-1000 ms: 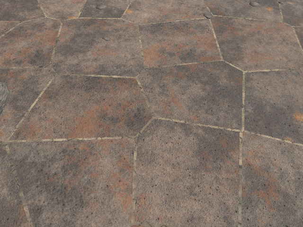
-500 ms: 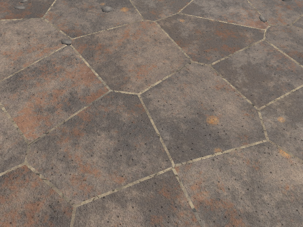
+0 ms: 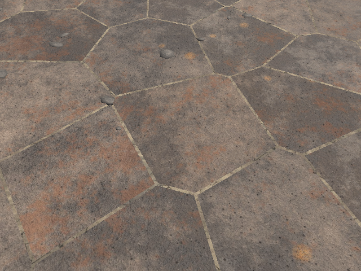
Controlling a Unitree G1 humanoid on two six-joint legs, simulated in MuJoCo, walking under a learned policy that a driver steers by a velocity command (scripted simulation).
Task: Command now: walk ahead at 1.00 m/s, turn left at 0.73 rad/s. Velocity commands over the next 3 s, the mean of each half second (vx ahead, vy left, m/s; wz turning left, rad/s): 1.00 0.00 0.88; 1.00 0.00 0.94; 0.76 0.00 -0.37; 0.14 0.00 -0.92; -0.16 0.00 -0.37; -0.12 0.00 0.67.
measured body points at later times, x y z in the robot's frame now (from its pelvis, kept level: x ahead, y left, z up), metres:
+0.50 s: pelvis +0.46 +0.06 +0.00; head +0.49 +0.08 +0.45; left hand +0.64 +0.35 -0.04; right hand +0.55 -0.22 -0.12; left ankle +0.31 +0.05 -0.73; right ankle +0.74 -0.03 -0.68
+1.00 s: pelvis +0.84 +0.26 -0.02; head +0.86 +0.29 +0.43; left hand +0.57 +0.35 -0.14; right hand +1.18 +0.38 -0.06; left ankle +0.90 +0.46 -0.70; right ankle +0.77 +0.02 -0.73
